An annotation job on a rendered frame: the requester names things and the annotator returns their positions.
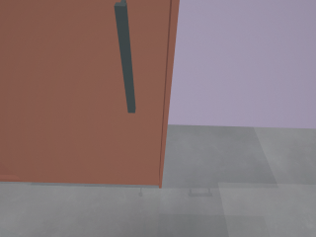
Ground handle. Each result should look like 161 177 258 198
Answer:
114 0 136 114

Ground wardrobe door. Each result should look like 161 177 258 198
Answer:
0 162 16 176
0 0 171 186

